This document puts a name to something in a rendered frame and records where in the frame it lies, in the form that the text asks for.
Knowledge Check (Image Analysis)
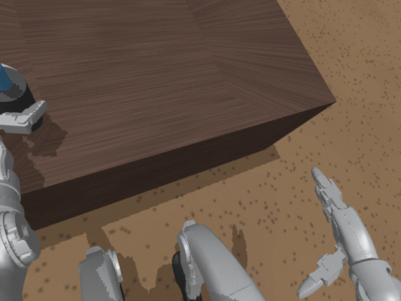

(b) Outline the right robot hand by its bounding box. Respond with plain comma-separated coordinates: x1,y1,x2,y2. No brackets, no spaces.
297,166,379,299

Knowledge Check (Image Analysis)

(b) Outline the left robot arm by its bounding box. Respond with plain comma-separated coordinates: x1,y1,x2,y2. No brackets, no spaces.
0,135,41,301

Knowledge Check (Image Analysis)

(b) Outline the right robot arm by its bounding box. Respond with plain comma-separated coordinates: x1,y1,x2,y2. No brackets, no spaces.
348,258,401,301

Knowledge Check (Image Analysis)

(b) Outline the right robot foot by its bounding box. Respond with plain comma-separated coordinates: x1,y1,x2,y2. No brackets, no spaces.
172,251,202,301

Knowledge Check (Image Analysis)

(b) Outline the bottle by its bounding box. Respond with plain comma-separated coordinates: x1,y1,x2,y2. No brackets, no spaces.
0,64,43,132

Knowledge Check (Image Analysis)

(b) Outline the left robot hand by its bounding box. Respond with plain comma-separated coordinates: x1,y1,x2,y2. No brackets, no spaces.
0,63,47,134

